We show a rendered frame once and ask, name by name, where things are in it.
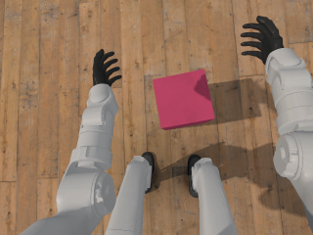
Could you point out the carton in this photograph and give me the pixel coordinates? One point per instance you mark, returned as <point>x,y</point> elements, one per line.
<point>183,99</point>

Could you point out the right robot hand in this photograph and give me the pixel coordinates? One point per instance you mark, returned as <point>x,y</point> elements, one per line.
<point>269,37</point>

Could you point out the robot thigh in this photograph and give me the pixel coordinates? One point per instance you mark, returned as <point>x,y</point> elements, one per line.
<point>128,212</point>
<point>215,213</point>

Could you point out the robot left forearm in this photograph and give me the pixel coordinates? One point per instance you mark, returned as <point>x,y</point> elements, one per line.
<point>93,149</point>

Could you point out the robot left upper arm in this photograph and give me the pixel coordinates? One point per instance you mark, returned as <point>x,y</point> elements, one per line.
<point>83,199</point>

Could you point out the left robot thigh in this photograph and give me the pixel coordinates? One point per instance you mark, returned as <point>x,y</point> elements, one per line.
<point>128,212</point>

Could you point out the robot right upper arm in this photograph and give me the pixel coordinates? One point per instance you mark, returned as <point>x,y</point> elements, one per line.
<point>293,159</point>

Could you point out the robot right forearm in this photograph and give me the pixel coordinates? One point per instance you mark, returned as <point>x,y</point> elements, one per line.
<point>292,91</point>

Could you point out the right robot thigh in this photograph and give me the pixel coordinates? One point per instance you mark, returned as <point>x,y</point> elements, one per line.
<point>215,213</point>

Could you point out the left robot hand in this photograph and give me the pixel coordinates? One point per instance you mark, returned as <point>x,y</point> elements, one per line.
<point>100,73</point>

